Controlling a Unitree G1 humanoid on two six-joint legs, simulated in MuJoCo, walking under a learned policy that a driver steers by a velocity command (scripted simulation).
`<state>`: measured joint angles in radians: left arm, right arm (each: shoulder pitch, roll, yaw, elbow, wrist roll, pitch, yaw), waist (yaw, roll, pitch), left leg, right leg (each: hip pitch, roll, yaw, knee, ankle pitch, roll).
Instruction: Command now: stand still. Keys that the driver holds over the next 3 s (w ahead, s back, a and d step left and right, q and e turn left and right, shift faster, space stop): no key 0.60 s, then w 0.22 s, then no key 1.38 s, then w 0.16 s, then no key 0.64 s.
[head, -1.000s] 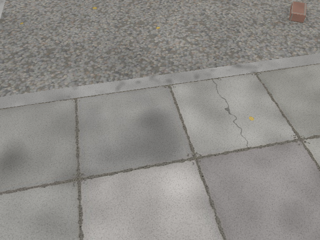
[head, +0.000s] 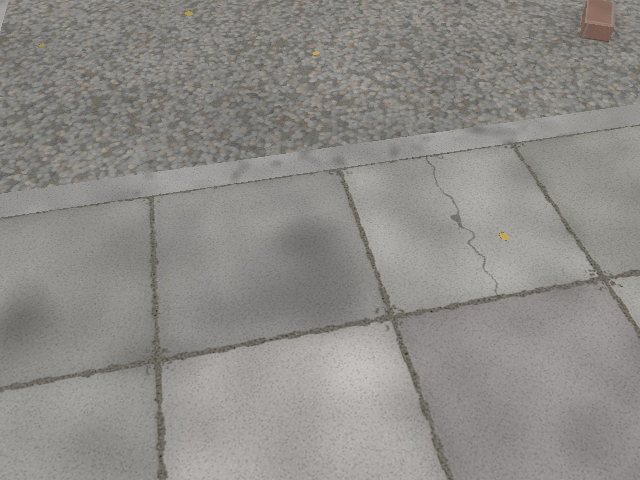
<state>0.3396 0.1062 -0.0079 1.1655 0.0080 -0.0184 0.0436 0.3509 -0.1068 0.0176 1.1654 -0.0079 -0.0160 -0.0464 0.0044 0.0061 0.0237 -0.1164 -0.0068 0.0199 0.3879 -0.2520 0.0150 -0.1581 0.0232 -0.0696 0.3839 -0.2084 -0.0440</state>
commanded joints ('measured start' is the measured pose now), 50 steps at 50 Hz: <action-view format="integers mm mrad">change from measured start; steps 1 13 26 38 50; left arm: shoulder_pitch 88 93 97 240 73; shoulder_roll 63 61 59 152 50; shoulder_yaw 8 9 10 66 31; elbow -1 -2 -4 5 -79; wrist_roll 0 0 -1 7 25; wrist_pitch -3 -4 -6 13 -13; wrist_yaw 2 2 2 -11 -23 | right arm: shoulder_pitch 93 99 103 3 202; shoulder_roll -59 -56 -54 -28 -106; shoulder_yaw -8 -8 -9 -19 -50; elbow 1 2 3 -93 -73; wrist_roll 0 0 0 -38 -13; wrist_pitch -2 -2 -3 -13 -47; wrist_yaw -2 -2 -2 29 18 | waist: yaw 0 0 0 65 -28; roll -2 -1 -1 -140 69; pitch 75 76 77 198 134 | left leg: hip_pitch -77 -72 -68 -368 36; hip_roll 100 100 101 11 338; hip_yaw -90 -89 -87 55 -336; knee -71 -68 -67 320 -165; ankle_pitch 120 128 134 -221 316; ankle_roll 29 27 26 63 197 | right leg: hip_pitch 1 5 10 -33 -395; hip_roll -121 -121 -121 -328 -59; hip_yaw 124 123 123 487 48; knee -71 -69 -68 -266 573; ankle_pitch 106 120 131 -664 -302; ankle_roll -13 -14 -16 -207 -3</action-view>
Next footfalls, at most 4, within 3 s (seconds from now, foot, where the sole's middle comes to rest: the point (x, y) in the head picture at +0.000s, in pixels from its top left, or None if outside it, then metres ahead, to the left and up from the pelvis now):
0.92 left None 0.09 0.12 -0.78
1.26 right None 0.20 -0.07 -0.78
2.52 right None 0.28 -0.09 -0.78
2.80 left None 0.27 0.11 -0.78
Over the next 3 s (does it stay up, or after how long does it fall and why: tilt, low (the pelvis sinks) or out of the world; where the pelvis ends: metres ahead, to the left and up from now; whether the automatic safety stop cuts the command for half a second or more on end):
stays up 0.25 -0.01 0.00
